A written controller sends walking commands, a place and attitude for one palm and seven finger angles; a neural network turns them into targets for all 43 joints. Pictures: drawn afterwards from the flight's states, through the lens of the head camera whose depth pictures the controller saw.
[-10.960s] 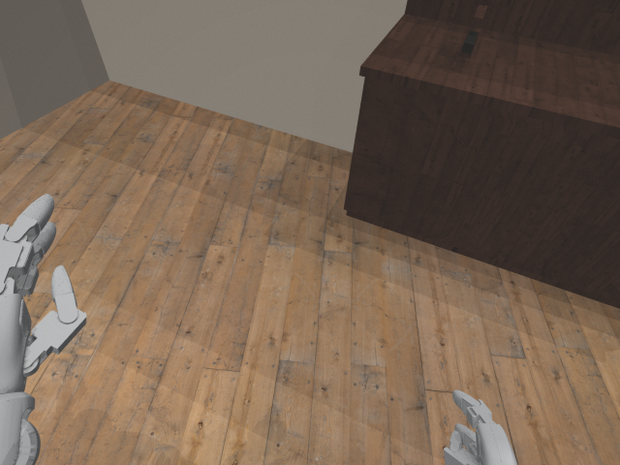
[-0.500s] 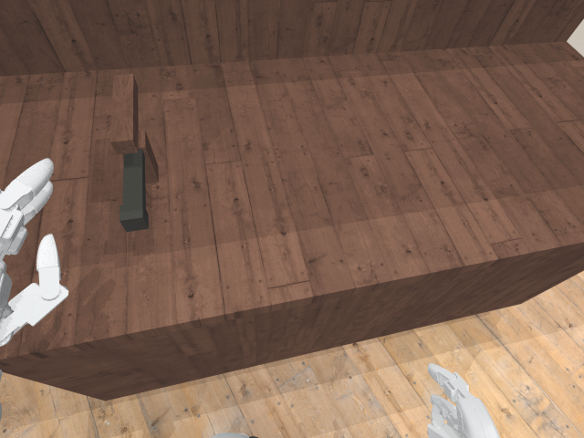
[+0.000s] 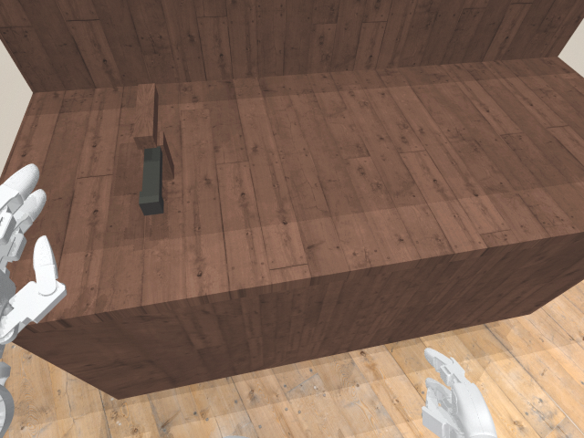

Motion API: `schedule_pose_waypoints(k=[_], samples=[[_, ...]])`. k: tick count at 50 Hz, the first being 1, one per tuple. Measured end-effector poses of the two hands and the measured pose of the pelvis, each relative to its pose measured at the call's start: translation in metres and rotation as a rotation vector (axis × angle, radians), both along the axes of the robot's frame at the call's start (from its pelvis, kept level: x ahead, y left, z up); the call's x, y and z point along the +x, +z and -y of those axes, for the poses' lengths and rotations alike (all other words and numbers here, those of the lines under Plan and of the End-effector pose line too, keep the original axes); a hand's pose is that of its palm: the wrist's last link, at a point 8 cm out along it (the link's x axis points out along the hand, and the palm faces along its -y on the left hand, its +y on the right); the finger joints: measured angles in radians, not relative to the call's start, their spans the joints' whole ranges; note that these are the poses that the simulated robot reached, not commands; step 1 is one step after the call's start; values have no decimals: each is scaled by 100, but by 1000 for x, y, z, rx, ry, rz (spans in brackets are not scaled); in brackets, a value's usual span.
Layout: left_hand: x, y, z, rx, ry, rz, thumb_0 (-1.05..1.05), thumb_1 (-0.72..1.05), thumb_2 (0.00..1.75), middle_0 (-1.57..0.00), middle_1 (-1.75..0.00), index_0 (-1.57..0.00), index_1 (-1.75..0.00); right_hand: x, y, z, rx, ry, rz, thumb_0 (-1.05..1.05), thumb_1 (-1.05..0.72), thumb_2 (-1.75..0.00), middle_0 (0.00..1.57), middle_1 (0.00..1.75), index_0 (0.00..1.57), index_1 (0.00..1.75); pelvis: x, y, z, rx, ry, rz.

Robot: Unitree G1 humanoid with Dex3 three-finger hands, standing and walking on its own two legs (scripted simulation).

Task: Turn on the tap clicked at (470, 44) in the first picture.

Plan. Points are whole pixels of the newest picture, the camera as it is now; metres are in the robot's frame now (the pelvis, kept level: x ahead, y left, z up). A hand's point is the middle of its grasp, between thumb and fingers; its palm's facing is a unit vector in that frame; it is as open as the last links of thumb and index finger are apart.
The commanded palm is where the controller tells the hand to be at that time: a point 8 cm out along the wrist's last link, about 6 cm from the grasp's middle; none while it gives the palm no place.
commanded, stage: come to a stop and stand still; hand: left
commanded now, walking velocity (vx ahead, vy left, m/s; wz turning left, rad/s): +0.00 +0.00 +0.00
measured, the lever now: (151, 202) +0.41 +0.25 +0.05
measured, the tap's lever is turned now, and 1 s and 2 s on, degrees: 0 0 0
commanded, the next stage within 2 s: look again from close up in 0.46 s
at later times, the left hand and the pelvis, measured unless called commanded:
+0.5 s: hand (38, 314) +0.19 +0.26 +0.15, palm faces +0.32 -0.88 -0.34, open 7.5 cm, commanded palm +0.13 +0.29 +0.18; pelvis -0.03 +0.01 +0.00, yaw +0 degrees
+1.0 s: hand (43, 308) +0.20 +0.25 +0.16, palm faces +0.32 -0.89 -0.32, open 7.5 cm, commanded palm +0.14 +0.29 +0.18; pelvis -0.02 +0.01 +0.00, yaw +0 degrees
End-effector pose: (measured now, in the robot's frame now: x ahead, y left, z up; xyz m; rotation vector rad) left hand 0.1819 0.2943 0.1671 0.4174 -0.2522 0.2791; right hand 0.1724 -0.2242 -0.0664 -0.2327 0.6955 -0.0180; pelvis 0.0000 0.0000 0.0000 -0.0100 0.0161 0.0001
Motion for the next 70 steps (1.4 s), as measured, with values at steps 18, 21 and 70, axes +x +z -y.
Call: schedule_pose_waypoints(k=[18,21,70], samples=[[-24,-2,-4,-21,-4,23,2,89,90,-21,-30,-21,-30,-40,1,-4,-10,-38,0,1,-90,-90,21,30,20,30,-23,-1,-5,-2,3,22],[-25,-2,-5,-22,-5,22,2,89,90,-21,-30,-21,-30,-40,1,-9,-2,-35,7,1,-90,-90,21,30,20,30,-24,-1,-7,-2,3,23],[39,7,67,-31,-111,21,2,89,90,-21,-30,-21,-30,-15,1,30,57,-151,35,1,-90,-90,21,30,20,30,6,-2,31,17,-98,14]])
